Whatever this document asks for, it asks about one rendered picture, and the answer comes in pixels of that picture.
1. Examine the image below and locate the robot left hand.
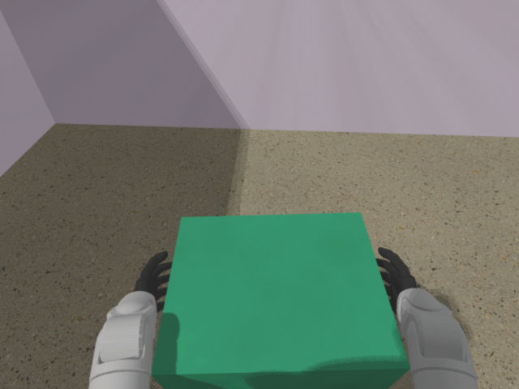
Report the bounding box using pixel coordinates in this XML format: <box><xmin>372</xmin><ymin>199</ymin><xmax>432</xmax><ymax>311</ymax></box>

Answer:
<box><xmin>134</xmin><ymin>251</ymin><xmax>173</xmax><ymax>313</ymax></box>

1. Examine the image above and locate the robot left forearm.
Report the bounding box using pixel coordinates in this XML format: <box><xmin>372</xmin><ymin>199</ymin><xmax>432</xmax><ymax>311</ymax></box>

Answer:
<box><xmin>88</xmin><ymin>291</ymin><xmax>157</xmax><ymax>389</ymax></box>

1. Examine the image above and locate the robot right forearm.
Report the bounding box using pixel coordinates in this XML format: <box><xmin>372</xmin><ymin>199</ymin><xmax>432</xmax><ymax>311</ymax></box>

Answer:
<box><xmin>397</xmin><ymin>288</ymin><xmax>479</xmax><ymax>389</ymax></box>

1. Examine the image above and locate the carton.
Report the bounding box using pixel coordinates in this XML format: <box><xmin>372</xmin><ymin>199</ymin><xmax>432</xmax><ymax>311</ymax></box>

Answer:
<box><xmin>151</xmin><ymin>212</ymin><xmax>410</xmax><ymax>389</ymax></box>

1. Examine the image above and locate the robot right hand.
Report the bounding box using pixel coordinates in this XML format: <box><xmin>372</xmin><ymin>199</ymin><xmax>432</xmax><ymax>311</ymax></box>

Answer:
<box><xmin>376</xmin><ymin>247</ymin><xmax>417</xmax><ymax>315</ymax></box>

